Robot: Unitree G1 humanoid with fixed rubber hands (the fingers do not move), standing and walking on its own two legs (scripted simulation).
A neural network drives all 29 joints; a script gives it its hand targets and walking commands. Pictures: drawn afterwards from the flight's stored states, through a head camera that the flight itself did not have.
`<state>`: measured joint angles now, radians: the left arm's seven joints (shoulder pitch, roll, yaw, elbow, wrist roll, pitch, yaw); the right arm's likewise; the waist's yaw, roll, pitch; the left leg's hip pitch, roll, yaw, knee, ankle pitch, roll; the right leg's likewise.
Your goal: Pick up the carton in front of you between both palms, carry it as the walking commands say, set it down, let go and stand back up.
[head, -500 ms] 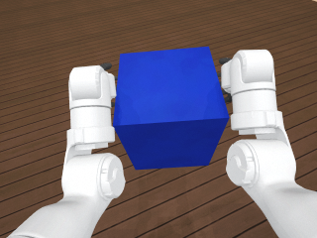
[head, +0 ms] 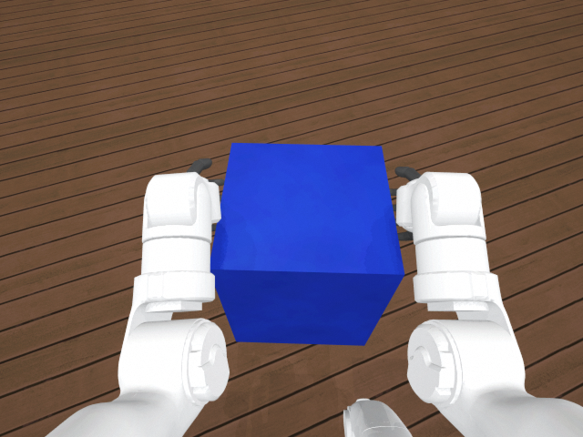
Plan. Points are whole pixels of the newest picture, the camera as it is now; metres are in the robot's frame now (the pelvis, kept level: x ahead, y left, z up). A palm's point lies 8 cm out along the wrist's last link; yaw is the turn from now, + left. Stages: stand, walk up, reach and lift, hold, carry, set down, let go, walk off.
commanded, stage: carry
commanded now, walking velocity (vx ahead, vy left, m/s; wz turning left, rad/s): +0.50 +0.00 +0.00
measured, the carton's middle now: (303, 251) +0.37 -0.01 +0.00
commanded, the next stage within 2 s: none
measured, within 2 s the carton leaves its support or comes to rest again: neither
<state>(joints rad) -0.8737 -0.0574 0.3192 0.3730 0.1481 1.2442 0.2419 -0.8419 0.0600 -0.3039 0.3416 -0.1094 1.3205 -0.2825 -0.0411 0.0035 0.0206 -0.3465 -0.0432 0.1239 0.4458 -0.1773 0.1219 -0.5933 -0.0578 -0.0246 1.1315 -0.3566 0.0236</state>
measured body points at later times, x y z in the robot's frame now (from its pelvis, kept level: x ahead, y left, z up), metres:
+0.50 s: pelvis +0.31 -0.02 +0.00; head +0.30 -0.02 +0.45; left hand +0.60 +0.14 +0.08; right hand +0.61 -0.15 +0.07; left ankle +0.22 +0.07 -0.66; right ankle +0.33 -0.10 -0.74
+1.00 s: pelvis +0.60 +0.06 +0.01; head +0.60 +0.07 +0.46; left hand +0.91 +0.20 +0.07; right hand +0.89 -0.09 +0.07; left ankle +0.63 +0.14 -0.74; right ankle +0.61 -0.08 -0.68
